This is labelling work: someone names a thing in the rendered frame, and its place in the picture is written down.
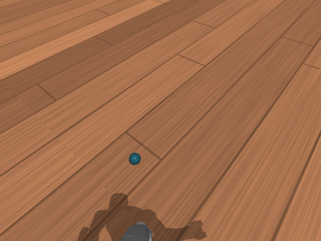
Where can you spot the ball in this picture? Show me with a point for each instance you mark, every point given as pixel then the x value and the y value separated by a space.
pixel 134 158

